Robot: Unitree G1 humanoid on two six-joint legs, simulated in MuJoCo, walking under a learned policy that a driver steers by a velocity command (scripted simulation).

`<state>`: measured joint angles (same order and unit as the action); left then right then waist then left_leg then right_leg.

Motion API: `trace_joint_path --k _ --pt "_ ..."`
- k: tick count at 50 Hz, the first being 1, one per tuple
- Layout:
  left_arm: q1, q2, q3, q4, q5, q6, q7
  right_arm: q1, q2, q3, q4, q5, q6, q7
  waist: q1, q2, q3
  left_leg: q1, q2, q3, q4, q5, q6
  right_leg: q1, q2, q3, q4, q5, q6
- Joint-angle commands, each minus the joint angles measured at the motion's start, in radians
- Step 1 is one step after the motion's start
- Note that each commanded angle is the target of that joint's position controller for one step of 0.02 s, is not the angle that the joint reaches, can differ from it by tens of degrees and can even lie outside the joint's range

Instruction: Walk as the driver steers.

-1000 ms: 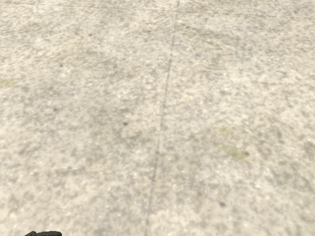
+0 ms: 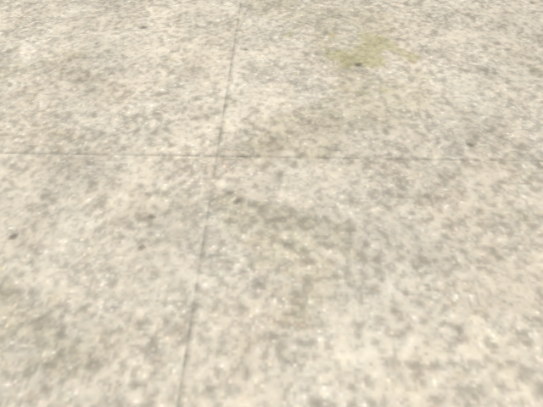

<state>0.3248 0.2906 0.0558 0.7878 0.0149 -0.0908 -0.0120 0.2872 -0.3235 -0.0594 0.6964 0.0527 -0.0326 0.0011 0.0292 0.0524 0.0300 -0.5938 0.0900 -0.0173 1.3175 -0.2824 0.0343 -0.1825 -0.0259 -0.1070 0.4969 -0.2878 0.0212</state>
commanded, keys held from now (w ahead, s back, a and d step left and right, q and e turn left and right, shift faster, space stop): w+q+shift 0.32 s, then q+shift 0.10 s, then e+shift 0.24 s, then shift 0.34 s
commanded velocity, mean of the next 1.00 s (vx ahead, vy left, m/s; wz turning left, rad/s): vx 0.54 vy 0.00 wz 0.38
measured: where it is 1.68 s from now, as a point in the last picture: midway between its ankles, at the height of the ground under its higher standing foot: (217, 337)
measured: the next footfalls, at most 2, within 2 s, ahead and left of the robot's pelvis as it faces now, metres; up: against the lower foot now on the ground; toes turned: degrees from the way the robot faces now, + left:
left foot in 0.26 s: +0.43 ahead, +0.12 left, +0.00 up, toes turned +20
right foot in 0.70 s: +0.80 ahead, +0.13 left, +0.00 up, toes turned +27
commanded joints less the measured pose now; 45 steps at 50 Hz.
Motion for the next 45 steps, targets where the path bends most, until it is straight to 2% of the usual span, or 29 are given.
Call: trace_joint_path --k 1,4,7,9,11,12,13,14,15,16,17,18,19,20,22,24,25,27,31,33,34,35,36,37,38,39,40,42,45 --pt "-0.099 0.058 0.019 -0.056 -0.009 -0.033 0.009 -0.008 0.027 0.009 -0.088 -0.015 0.024 0.013 -0.046 -0.13 0.066 -0.195 0.109 -0.098 -0.042 0.069 0.003 0.056 -0.277 0.19 -0.327 0.168 -0.153" --pt "-0.123 0.103 0.029 -0.054 -0.003 -0.036 0.023 -0.078 0.014 0.013 -0.117 -0.019 0.019 0.034 -0.059 -0.081 0.115 -0.181 0.091 -0.044 -0.231 0.255 0.008 0.042 -0.231 0.009 -0.388 0.222 -0.134" --pt "-0.072 0.172 0.044 -0.04 -0.01 -0.031 0.027 -0.199 -0.001 0.015 -0.145 -0.021 0.005 0.065 -0.018 -0.016 0.147 -0.095 0.048 0.06 -0.466 0.397 0.046 0.106 -0.209 -0.109 -0.417 0.318 -0.105" --pt "-0.049 0.227 0.055 -0.038 -0.009 -0.017 0.025 -0.217 -0.041 0.0 -0.156 -0.015 0.0 0.076 -0.034 -0.051 0.113 0.012 -0.033 0.152 -0.544 0.383 0.078 0.199 -0.207 -0.154 -0.337 0.763 -0.088" --pt "-0.044 0.288 0.071 -0.048 -0.021 0.013 0.027 -0.105 -0.107 -0.031 -0.144 0.002 0.01 0.073 -0.124 -0.143 0.017 0.157 -0.121 0.214 -0.526 0.243 0.11 0.295 -0.229 -0.165 -0.097 1.269 -0.083" --pt "-0.07 0.307 0.077 -0.064 -0.027 0.025 0.027 0.057 -0.158 -0.058 -0.108 0.005 0.021 0.068 -0.212 -0.174 -0.066 0.356 -0.151 0.215 -0.504 0.164 0.138 0.243 -0.239 -0.153 0.118 1.383 -0.089" --pt "-0.11 0.289 0.072 -0.082 -0.029 0.022 0.027 0.297 -0.23 -0.1 -0.037 -0.001 0.033 0.054 -0.324 -0.134 -0.168 0.704 -0.162 0.149 -0.562 0.174 0.182 0.055 -0.208 -0.127 0.435 1.271 -0.077" --pt "-0.104 0.126 0.026 -0.081 -0.016 0.002 0.019 0.334 -0.252 -0.1 0.011 0.01 0.045 0.035 -0.277 0.112 -0.084 0.832 -0.087 -0.048 -0.609 0.146 0.227 -0.235 -0.028 -0.093 0.886 0.128 -0.026" --pt "0.026 0.011 -0.017 -0.175 -0.029 -0.046 0.01 0.199 -0.299 -0.085 -0.06 -0.021 0.017 0.039 -0.07 0.373 -0.235 1.02 0.091 -0.662 -0.851 -0.15 0.442 -0.595 0.129 0.11 1.181 -0.318 -0.011" --pt "-0.084 0.136 -0.008 -0.208 -0.045 -0.088 0.004 0.177 -0.214 -0.072 -0.103 -0.032 -0.009 0.044 -0.142 0.173 -0.279 0.989 0.162 -0.882 -1.063 -0.434 0.417 -0.66 0.073 0.268 1.111 -0.201 -0.057" --pt "-0.182 0.168 0.002 -0.23 -0.069 -0.1 0.007 0.161 -0.191 -0.066 -0.101 -0.046 -0.033 0.047 -0.123 0.036 -0.132 0.834 0.164 -0.872 -1.129 -0.368 0.367 -0.662 0.05 0.254 1.014 -0.138 -0.075" --pt "-0.19 0.15 -0.001 -0.218 -0.051 -0.099 0.017 0.087 -0.184 -0.063 -0.106 -0.053 -0.052 0.053 -0.051 -0.126 -0.045 0.659 0.139 -0.787 -1.108 -0.151 0.331 -0.59 0.011 0.26 0.911 -0.085 -0.068" --pt "-0.163 0.146 0.003 -0.203 -0.024 -0.087 0.023 0.016 -0.179 -0.061 -0.12 -0.057 -0.061 0.052 0.001 -0.143 -0.02 0.53 0.099 -0.679 -1.065 0.098 0.322 -0.504 -0.011 0.272 0.843 -0.071 -0.043" --pt "-0.131 0.16 0.011 -0.19 -0.012 -0.067 0.021 -0.031 -0.174 -0.06 -0.134 -0.062 -0.062 0.044 0.032 -0.111 -0.011 0.434 0.062 -0.581 -1.048 0.312 0.32 -0.43 -0.026 0.278 0.8 -0.076 -0.013" --pt "-0.123 0.158 0.015 -0.177 0.005 -0.033 0.019 -0.071 -0.131 -0.045 -0.124 -0.042 -0.053 0.019 0.048 -0.114 0.005 0.311 0.02 -0.378 -1.038 0.573 0.279 -0.351 -0.064 0.226 0.628 -0.054 0.033" --pt "-0.197 0.079 -0.009 -0.193 0.02 -0.025 0.014 -0.055 -0.103 -0.032 -0.092 -0.042 -0.04 -0.016 0.007 -0.092 0.015 0.212 -0.074 -0.183 -1.005 0.801 0.22 -0.296 -0.03 0.117 0.432 0.143 0.058" --pt "-0.212 0.036 -0.023 -0.186 0.021 -0.029 0.006 -0.035 -0.086 -0.026 -0.073 -0.042 -0.031 -0.03 -0.019 -0.066 -0.014 0.209 -0.123 -0.103 -0.989 0.783 0.18 -0.242 -0.011 0.089 0.307 0.298 0.054" --pt "-0.282 0.014 -0.032 -0.183 0.009 -0.041 -0.017 0.068 -0.07 -0.017 -0.024 -0.045 -0.022 -0.042 -0.105 -0.037 -0.067 0.283 -0.112 -0.081 -0.996 0.62 0.128 -0.189 0.02 0.071 0.136 0.607 0.038" --pt "-0.343 0.076 -0.008 -0.198 -0.016 -0.046 -0.049 0.078 -0.074 -0.013 0.025 -0.068 -0.018 -0.047 -0.128 0.01 -0.03 0.424 -0.02 -0.094 -0.934 0.499 0.101 -0.241 0.026 0.103 0.012 0.62 -0.023" --pt "-0.238 0.14 0.022 -0.177 -0.018 -0.047 -0.061 0.032 -0.099 -0.023 0.014 -0.079 -0.012 -0.05 -0.07 0.022 -0.058 0.511 0.009 -0.092 -0.801 0.689 0.085 -0.228 0.07 0.094 0.023 0.465 -0.052" --pt "-0.122 0.153 0.034 -0.148 -0.012 -0.049 -0.062 -0.003 -0.1 -0.024 0.005 -0.074 -0.005 -0.052 -0.007 0.02 -0.094 0.522 0.002 -0.085 -0.666 0.818 0.07 -0.147 0.091 0.08 0.006 0.429 -0.067" --pt "0.007 0.159 0.039 -0.122 -0.007 -0.052 -0.058 -0.043 -0.089 -0.018 -0.014 -0.077 0.002 -0.051 0.069 -0.026 -0.148 0.467 -0.045 -0.052 -0.42 0.742 0.04 -0.007 0.05 0.123 -0.046 0.592 -0.092" --pt "-0.006 0.197 0.033 -0.145 0.013 -0.052 -0.052 0.089 -0.018 -0.002 -0.031 -0.096 0.002 -0.044 -0.022 -0.28 -0.263 0.206 -0.174 -0.01 -0.029 -0.054 -0.034 0.279 -0.172 0.433 0.042 0.999 -0.231" --pt "-0.059 0.177 0.021 -0.175 0.032 -0.04 -0.042 0.246 -0.017 0.013 -0.011 -0.069 0.003 -0.021 -0.079 -0.331 -0.412 0.009 -0.236 -0.101 0.149 -0.401 -0.078 0.467 -0.36 0.844 -0.045 0.906 -0.408" --pt "-0.093 0.127 0.02 -0.197 0.006 -0.016 -0.031 0.178 -0.112 -0.003 0.011 -0.047 0.016 -0.011 -0.019 -0.169 -0.412 -0.012 -0.162 -0.165 0.205 -0.302 -0.076 0.394 -0.35 0.833 -0.093 0.549 -0.394" --pt "-0.135 0.09 0.006 -0.208 -0.006 0.007 -0.021 0.021 -0.138 -0.013 -0.026 -0.045 0.034 -0.014 0.01 -0.039 -0.293 -0.021 -0.136 -0.126 0.16 -0.235 -0.074 0.228 -0.283 0.718 -0.128 0.314 -0.33" --pt "-0.168 0.083 -0.006 -0.208 -0.004 0.023 -0.013 -0.05 -0.119 -0.01 -0.051 -0.049 0.05 -0.022 -0.009 0.014 -0.194 -0.026 -0.113 -0.108 0.102 -0.193 -0.073 0.063 -0.254 0.66 -0.171 0.18 -0.296" --pt "-0.192 0.1 -0.005 -0.199 0.008 0.042 -0.001 -0.04 -0.087 -0.007 -0.057 -0.056 0.072 -0.031 -0.053 -0.056 -0.1 0.079 -0.079 -0.093 -0.066 -0.153 -0.071 -0.16 -0.154 0.549 -0.23 0.069 -0.241" --pt "-0.174 0.093 0.0 -0.181 0.012 0.049 0.002 0.013 -0.029 0.007 -0.025 -0.064 0.06 -0.045 -0.056 -0.132 -0.139 0.157 -0.077 -0.045 -0.287 -0.167 -0.09 -0.166 -0.107 0.426 -0.212 0.284 -0.24"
